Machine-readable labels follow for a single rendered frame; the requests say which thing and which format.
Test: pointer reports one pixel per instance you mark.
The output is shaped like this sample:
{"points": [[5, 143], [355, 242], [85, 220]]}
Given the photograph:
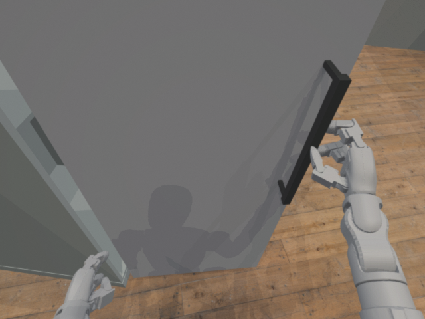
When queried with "handle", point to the handle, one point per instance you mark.
{"points": [[333, 98]]}

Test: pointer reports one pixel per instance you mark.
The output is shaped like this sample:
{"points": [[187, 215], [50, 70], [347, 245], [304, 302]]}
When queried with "right robot hand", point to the right robot hand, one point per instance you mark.
{"points": [[358, 160]]}

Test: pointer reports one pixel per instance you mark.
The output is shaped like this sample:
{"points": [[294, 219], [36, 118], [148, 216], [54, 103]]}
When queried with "fridge door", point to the fridge door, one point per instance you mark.
{"points": [[177, 118]]}

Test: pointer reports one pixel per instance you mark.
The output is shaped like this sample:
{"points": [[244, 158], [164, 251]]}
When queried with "right robot forearm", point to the right robot forearm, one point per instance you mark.
{"points": [[376, 270]]}

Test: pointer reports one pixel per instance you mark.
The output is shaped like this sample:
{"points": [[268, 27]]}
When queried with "left robot forearm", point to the left robot forearm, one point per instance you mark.
{"points": [[74, 309]]}

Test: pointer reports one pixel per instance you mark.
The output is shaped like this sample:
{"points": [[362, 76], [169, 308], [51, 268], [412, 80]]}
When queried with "left robot hand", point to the left robot hand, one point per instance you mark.
{"points": [[84, 283]]}

